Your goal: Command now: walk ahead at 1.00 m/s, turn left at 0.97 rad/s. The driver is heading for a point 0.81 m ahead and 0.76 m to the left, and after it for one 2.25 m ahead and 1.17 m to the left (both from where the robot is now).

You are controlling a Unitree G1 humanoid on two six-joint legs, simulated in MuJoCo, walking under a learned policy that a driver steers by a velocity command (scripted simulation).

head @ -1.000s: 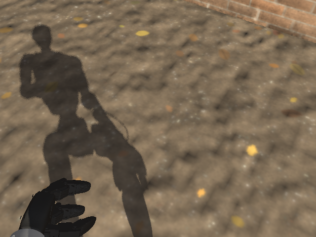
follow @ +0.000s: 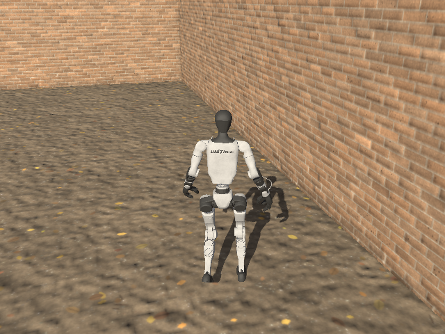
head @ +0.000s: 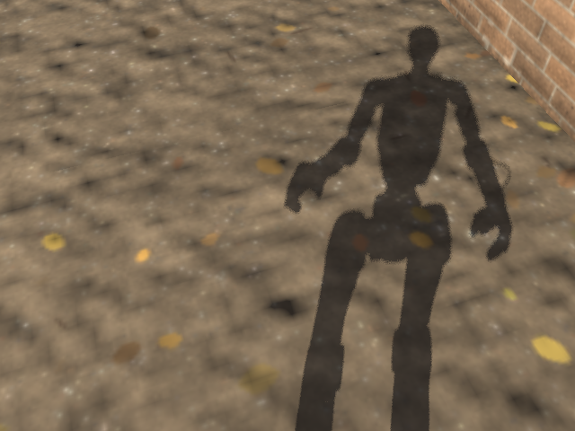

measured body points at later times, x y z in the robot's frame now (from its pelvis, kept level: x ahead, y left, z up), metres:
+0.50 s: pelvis +0.43 +0.07 -0.01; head +0.47 +0.07 +0.44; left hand +0.45 +0.35 -0.10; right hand +0.62 -0.16 -0.13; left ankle +0.43 +0.08 -0.72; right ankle +0.45 -0.11 -0.62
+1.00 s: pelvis +0.83 +0.25 +0.01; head +0.84 +0.27 +0.46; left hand +0.57 +0.41 -0.11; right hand +1.18 +0.31 -0.04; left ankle +0.79 +0.38 -0.63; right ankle +0.88 +0.10 -0.72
